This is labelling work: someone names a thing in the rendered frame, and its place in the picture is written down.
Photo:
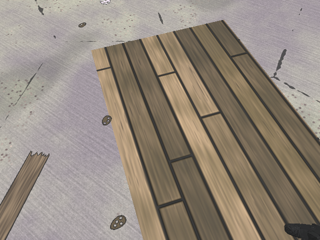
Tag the right robot hand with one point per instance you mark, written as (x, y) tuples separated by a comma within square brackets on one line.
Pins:
[(303, 231)]

